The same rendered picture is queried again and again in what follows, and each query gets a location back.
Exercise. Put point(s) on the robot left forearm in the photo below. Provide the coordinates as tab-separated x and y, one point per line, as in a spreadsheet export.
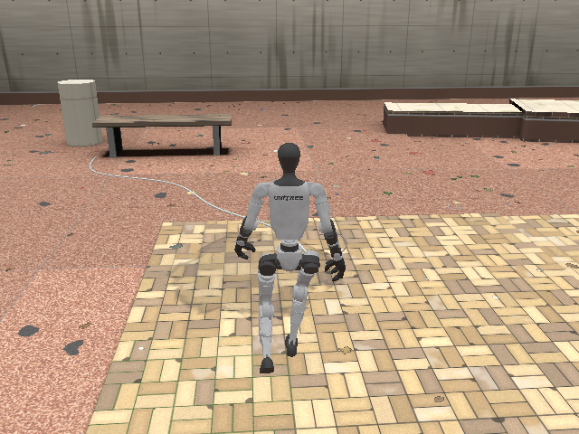
243	235

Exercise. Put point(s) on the right robot upper arm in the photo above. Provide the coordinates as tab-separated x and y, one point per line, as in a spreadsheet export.
318	191

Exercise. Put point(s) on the robot right foot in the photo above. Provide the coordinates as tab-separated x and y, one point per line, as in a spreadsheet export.
291	348

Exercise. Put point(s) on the robot right hand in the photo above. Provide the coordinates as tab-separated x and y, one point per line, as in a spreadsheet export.
340	267

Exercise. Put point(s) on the left robot upper arm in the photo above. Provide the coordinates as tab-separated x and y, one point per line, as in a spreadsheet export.
261	190

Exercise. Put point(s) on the robot left hand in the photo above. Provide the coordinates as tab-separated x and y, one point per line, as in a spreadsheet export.
247	246

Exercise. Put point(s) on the robot right forearm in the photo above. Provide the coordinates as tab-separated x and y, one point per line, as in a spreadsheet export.
333	243

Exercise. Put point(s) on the right robot thigh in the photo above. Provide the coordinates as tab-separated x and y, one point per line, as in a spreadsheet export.
309	266

